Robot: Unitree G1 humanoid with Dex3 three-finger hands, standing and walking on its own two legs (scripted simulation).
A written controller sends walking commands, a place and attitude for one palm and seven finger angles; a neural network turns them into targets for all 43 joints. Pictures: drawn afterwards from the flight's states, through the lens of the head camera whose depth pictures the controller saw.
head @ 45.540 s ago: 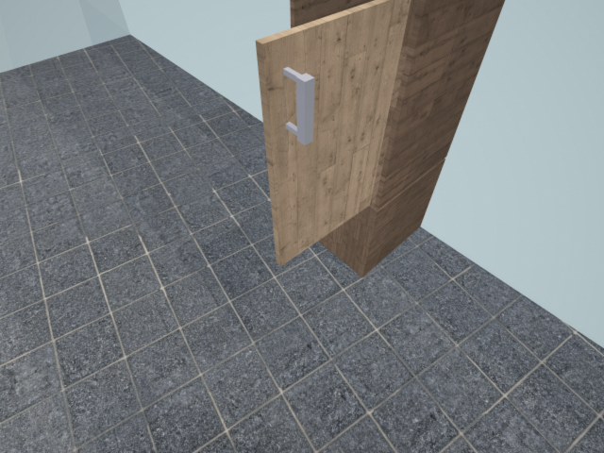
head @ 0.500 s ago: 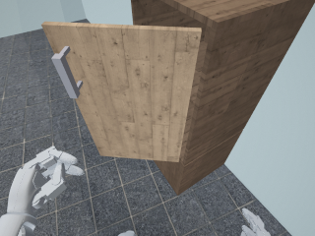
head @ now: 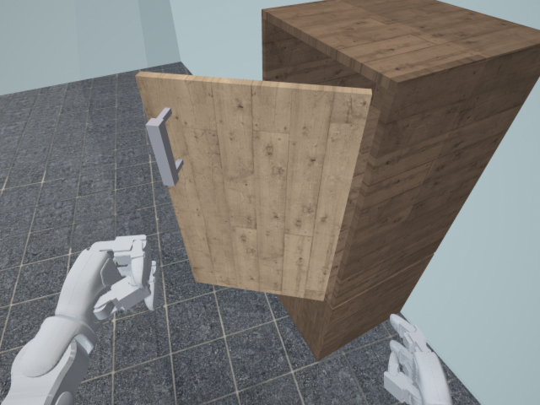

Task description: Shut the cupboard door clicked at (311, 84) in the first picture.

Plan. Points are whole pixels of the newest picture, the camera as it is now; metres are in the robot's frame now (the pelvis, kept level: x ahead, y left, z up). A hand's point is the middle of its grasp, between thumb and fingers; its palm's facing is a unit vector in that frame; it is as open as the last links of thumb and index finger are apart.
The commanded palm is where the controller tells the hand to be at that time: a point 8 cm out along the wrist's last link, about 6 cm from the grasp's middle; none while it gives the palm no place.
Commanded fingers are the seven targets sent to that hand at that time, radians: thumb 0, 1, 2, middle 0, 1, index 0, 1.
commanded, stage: raise the hand and make a fist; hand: left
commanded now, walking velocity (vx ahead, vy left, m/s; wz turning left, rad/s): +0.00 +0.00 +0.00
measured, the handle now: (168, 147) +0.47 +0.24 +0.15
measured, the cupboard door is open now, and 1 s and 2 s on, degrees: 52 52 52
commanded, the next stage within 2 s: bring the fist close to the handle in 0.52 s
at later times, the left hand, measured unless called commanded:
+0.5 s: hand (152, 269) +0.22 +0.17 +0.16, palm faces +0.02 -1.00 -0.07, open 3.1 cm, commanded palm +0.20 +0.21 +0.16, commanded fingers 0.00 0.90 0.90 -1.30 -1.50 -1.30 -1.50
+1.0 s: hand (162, 232) +0.28 +0.18 +0.15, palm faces -0.05 -1.00 -0.05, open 3.1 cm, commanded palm +0.26 +0.23 +0.16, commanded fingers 0.00 0.90 0.90 -1.30 -1.50 -1.30 -1.50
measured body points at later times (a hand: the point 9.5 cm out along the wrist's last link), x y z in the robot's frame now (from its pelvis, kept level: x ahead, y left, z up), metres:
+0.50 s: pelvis +0.00 -0.03 +0.01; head -0.03 -0.04 +0.46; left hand +0.22 +0.22 +0.16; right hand +0.18 -0.25 -0.05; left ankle +0.05 +0.11 -0.72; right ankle -0.02 -0.13 -0.72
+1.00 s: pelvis +0.01 -0.03 +0.01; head -0.01 -0.05 +0.46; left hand +0.28 +0.23 +0.16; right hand +0.19 -0.26 -0.06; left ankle +0.05 +0.11 -0.72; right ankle -0.02 -0.13 -0.72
